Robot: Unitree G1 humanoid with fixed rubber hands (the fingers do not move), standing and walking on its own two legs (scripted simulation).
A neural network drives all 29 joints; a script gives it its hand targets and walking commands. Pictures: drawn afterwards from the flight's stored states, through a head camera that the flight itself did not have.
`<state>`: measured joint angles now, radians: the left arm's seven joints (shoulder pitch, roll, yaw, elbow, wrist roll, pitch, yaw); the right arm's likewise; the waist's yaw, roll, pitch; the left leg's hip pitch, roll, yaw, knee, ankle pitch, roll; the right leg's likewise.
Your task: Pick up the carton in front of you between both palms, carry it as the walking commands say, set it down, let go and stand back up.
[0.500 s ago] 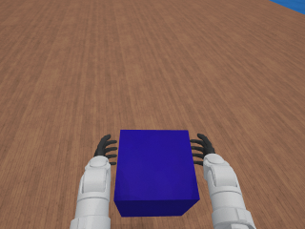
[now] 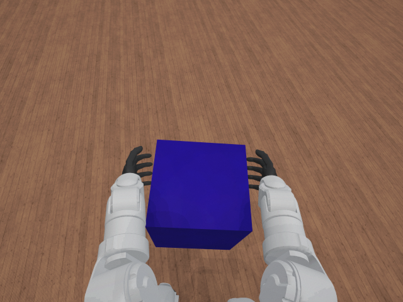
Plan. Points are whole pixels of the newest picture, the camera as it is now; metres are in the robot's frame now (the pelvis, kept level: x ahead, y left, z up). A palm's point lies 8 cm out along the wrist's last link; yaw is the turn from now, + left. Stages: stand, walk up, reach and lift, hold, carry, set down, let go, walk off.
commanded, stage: set down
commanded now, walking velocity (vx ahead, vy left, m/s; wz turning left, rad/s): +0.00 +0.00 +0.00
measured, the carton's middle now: (196, 200) +0.36 +0.02 -0.12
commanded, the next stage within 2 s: none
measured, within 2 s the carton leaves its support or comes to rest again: rests again in 1.56 s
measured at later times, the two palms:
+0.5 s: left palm (140, 197) +0.39 +0.18 -0.20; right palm (240, 199) +0.39 -0.11 -0.19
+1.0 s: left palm (142, 208) +0.43 +0.20 -0.36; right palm (225, 208) +0.43 -0.09 -0.34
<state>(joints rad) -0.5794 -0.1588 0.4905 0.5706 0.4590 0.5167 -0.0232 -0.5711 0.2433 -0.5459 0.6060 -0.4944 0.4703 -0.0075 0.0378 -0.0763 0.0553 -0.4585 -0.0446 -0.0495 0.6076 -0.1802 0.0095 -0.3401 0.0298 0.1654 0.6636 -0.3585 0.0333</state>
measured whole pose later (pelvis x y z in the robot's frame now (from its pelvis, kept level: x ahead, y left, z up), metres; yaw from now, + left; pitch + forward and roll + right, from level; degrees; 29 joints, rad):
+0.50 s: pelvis -0.03 -0.02 -0.12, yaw -2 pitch +38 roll -4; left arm -0.79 -0.02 0.43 0.59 0.29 0.25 -0.01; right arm -0.72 0.22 -0.44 0.52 -0.20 0.22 -0.18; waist 0.05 -0.07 -0.15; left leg -1.56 -0.03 -0.13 1.19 -0.30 -0.04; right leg -1.43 0.13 0.09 1.25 -0.49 0.05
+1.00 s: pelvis -0.06 +0.00 -0.25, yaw -6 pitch +45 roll -8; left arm -1.08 0.11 0.37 0.75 0.23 0.29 0.08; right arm -1.02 0.10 -0.46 0.69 -0.14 0.23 -0.21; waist 0.06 -0.07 -0.10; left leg -2.07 -0.09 -0.16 1.67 -0.38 -0.05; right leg -1.90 0.17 0.06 1.71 -0.62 0.10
